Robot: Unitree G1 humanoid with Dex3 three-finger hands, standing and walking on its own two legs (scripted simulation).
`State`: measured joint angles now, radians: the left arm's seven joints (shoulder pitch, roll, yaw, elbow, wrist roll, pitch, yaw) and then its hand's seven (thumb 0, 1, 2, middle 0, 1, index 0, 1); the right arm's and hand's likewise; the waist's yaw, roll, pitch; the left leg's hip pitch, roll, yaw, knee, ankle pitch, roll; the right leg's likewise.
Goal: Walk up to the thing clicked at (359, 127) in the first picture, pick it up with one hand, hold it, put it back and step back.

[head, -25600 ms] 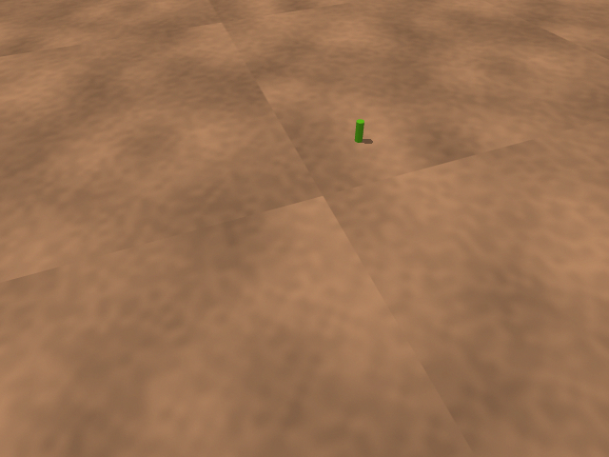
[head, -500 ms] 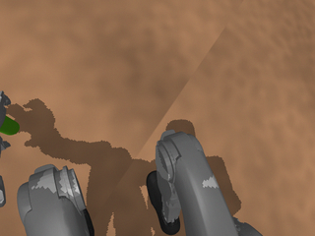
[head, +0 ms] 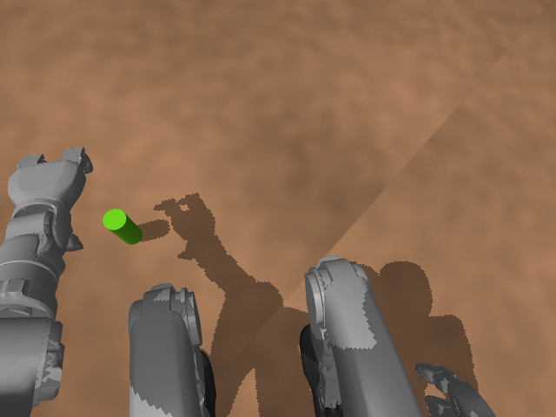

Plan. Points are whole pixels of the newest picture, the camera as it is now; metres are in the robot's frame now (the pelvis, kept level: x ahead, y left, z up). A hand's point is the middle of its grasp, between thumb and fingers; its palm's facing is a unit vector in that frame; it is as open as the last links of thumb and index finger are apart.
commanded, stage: withdraw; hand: left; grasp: from above
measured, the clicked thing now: (124, 228) +0.48 +0.26 -0.33
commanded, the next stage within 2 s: home in 0.50 s
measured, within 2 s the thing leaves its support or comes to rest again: neither
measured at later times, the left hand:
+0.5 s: hand (94, 217) +0.46 +0.27 -0.19, palm faces -0.42 -0.01 -0.91, open 13.5 cm
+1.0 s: hand (64, 234) +0.39 +0.25 -0.05, palm faces -0.37 -0.30 -0.88, open 10.5 cm
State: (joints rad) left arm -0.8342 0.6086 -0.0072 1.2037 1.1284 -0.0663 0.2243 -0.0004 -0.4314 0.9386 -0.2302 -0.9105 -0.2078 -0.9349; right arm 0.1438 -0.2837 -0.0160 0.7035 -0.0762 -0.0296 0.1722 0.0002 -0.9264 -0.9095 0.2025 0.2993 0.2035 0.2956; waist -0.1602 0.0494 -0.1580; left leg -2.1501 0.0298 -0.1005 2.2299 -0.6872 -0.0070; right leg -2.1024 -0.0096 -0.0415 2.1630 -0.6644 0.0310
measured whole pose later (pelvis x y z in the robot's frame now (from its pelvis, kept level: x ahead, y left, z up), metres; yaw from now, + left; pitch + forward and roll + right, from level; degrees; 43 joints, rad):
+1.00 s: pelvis +0.00 +0.00 +0.07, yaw +1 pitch +33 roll -6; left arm -0.52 0.47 -0.01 0.81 0.88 -0.03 0.17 0.00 0.27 0.86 -0.21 -0.46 -0.21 -0.46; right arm 0.19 -0.27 -0.04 0.67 -0.01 0.02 0.07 0.00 -0.91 -0.90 0.20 0.30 0.21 0.30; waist -0.11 0.06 -0.21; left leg -1.95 0.02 -0.08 2.02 -0.66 0.00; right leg -1.89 -0.02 -0.04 1.95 -0.64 0.04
